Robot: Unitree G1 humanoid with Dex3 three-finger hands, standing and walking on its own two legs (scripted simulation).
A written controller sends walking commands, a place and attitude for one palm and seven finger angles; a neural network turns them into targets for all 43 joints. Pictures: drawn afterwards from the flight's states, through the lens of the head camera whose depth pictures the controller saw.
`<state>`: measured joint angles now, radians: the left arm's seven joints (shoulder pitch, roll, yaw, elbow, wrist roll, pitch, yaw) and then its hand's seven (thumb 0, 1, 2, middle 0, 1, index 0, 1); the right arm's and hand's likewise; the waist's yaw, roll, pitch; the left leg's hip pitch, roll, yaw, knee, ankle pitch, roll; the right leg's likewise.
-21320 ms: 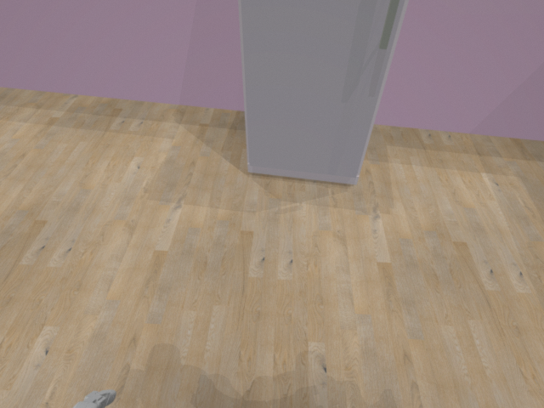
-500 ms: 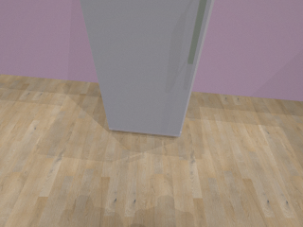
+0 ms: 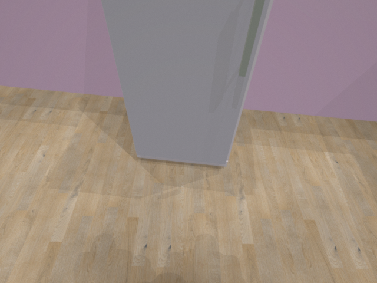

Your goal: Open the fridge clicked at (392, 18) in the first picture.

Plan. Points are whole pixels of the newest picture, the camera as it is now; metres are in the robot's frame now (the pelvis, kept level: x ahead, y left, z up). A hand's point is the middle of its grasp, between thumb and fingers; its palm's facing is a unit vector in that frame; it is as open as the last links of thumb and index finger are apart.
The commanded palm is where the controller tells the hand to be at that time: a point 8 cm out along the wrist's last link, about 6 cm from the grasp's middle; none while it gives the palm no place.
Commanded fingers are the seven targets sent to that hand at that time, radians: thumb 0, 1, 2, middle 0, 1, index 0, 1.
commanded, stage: look to check the result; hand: right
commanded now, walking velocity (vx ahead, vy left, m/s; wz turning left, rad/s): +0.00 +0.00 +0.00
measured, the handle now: (253, 21) +0.85 -0.15 +0.17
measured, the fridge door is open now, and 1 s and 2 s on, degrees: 0 0 0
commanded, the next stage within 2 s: take the last steps up to it in 0.22 s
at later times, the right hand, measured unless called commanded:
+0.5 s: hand out of the picture +0.07 -0.19 -0.17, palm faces +0.00 +0.96 -0.27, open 7.3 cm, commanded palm none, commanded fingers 0.00 -0.90 -0.90 0.20 0.30 0.20 0.30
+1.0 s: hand (258, 267) +0.21 -0.17 -0.18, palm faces +0.00 +0.98 -0.20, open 7.2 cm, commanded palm none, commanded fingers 0.00 -0.90 -0.90 0.20 0.30 0.20 0.30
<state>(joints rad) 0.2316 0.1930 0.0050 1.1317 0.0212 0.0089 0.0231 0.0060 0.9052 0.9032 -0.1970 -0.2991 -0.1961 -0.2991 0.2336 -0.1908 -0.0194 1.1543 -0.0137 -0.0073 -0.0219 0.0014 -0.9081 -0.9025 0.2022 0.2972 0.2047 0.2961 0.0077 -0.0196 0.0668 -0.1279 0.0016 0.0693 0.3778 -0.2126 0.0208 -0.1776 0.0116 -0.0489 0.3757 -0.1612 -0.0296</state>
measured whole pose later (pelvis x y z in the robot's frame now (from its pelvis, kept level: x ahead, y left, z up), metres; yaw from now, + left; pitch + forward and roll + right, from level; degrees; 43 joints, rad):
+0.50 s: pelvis +0.03 +0.01 +0.00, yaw +0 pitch -2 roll +0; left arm 0.17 0.24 0.00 1.13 0.03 0.01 0.02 0.01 0.91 0.90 -0.20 -0.30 -0.20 -0.30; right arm 0.18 -0.23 -0.01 1.14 -0.01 -0.01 -0.02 0.00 -0.91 -0.90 0.20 0.30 0.20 0.30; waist 0.01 -0.02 0.04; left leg -0.08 -0.02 0.07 0.35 -0.24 0.04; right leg -0.14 0.00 -0.04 0.37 -0.20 -0.01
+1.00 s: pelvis +0.16 +0.02 -0.01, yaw +0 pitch +0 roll +0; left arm 0.51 0.06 0.00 1.20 0.04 -0.04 0.04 0.00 0.90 0.90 -0.20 -0.30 -0.20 -0.30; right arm 0.16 -0.18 -0.07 1.07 -0.02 0.01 0.01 0.02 -0.94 -0.90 0.20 0.30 0.20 0.30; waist 0.04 0.00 0.13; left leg -0.56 0.09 0.08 0.83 -0.22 0.02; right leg 0.05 -0.03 -0.11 0.32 -0.36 0.01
